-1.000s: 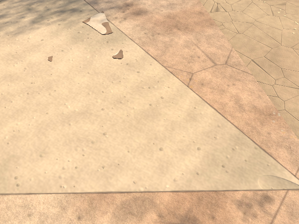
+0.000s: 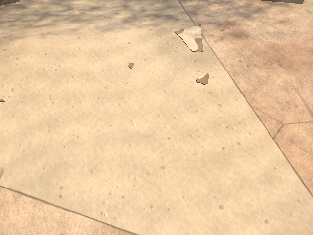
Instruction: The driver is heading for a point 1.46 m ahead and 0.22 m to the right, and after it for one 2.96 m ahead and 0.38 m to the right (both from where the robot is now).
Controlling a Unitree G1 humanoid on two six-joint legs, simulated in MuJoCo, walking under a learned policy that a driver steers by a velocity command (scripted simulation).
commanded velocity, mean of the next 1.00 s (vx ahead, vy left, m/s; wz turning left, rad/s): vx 0.18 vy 0.00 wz -0.19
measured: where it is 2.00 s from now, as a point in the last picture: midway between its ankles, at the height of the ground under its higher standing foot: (198, 216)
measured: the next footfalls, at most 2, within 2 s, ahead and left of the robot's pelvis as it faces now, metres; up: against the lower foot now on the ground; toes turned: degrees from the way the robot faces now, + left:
right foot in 0.10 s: +0.05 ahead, -0.14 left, +0.00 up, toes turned +7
left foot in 0.40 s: +0.02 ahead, +0.12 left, +0.00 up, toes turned -3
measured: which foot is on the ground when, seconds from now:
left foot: down 0.00-0.10, up 0.12-0.38, down 0.40-0.78, up 0.80-1.00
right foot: up 0.00-0.08, down 0.10-0.42, up 0.44-0.76, down 0.78-1.00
